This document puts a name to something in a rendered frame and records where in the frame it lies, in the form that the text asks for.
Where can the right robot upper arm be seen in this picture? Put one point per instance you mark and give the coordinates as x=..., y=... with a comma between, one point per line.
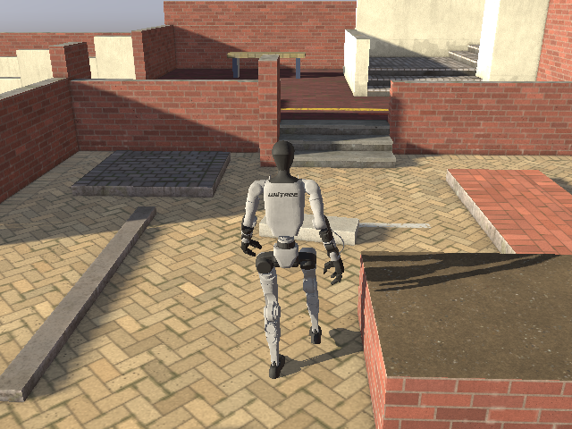
x=316, y=202

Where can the left robot forearm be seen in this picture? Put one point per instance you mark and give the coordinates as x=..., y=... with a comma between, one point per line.
x=246, y=232

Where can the robot right foot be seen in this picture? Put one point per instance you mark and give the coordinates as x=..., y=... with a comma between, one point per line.
x=316, y=336

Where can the robot right hand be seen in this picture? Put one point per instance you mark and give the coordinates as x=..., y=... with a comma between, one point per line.
x=339, y=269

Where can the left robot upper arm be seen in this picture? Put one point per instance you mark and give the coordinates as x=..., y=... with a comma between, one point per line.
x=255, y=190

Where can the robot head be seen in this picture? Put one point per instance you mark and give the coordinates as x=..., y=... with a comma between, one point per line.
x=283, y=155

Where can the robot left hand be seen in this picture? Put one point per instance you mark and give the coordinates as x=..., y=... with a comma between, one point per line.
x=246, y=250

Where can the right robot forearm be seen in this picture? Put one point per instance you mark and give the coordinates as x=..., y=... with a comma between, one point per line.
x=329, y=242

